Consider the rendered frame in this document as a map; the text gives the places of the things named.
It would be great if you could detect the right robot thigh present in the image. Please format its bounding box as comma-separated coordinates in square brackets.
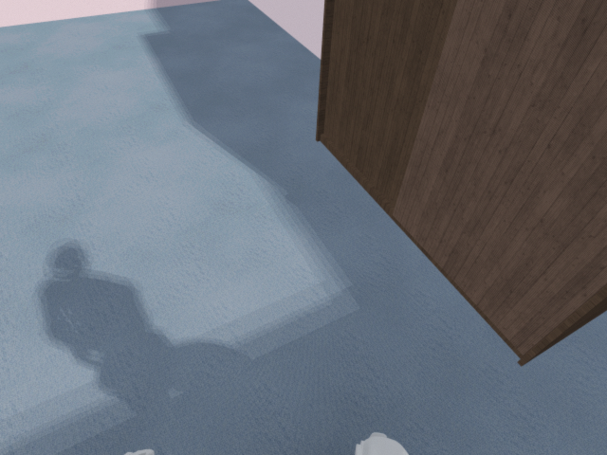
[355, 436, 409, 455]

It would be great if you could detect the wardrobe door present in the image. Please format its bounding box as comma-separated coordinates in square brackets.
[393, 0, 607, 355]
[323, 0, 458, 207]

